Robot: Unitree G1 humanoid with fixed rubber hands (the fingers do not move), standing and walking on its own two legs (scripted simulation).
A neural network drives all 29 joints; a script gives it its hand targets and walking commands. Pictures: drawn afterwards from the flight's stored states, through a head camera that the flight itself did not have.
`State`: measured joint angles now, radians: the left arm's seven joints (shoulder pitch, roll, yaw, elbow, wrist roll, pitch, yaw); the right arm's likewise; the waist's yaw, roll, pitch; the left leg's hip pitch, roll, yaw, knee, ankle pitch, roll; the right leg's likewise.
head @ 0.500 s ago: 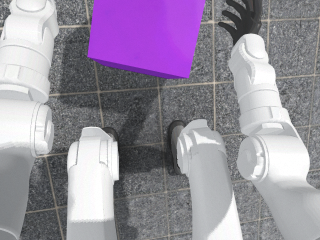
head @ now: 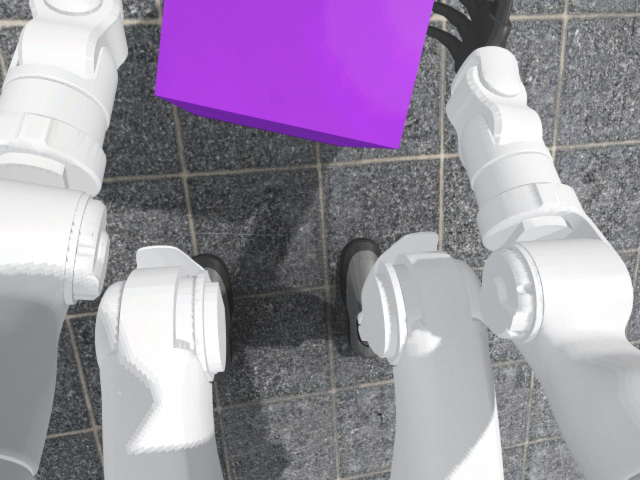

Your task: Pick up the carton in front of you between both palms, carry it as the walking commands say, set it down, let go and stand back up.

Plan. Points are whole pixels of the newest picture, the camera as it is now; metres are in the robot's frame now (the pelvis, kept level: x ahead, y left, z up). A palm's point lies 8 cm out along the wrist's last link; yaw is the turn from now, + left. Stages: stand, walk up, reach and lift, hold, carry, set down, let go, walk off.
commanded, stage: reach and lift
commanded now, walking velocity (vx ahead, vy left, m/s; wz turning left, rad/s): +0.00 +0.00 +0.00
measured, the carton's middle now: (291, 36) +0.52 +0.01 -0.25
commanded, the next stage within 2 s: none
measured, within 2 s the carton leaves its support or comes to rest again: leaves its support in 0.56 s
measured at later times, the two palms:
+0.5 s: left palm out of the picture +0.55 +0.16 -0.17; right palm (461, 31) +0.52 -0.14 -0.16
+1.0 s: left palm out of the picture +0.50 +0.17 +0.01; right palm (586, 24) +0.48 -0.13 +0.01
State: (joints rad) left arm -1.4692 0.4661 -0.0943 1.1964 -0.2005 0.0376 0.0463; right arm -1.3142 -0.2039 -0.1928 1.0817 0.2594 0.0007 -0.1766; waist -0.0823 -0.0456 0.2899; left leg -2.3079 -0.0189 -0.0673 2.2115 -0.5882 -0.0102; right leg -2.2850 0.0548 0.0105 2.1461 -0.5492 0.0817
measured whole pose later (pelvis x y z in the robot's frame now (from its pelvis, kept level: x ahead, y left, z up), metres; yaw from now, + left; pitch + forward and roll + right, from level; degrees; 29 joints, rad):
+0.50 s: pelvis +0.00 +0.00 +0.00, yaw +0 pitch +39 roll -4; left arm -1.53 0.35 0.01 1.25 -0.04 0.13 0.07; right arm -1.36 -0.14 -0.37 1.05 0.08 0.11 -0.17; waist -0.07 -0.04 0.27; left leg -2.31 -0.03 -0.06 2.21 -0.58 0.00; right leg -2.29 0.07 0.03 2.15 -0.55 0.10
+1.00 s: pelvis -0.01 -0.01 +0.08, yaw +5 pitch +42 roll -2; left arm -1.20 0.14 0.31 0.96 0.19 0.32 0.04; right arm -1.03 0.07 -0.57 0.68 -0.17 0.31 -0.12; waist -0.06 0.00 -0.11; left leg -2.12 -0.12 -0.09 1.89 -0.50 -0.06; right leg -2.10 0.10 0.08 1.87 -0.51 0.10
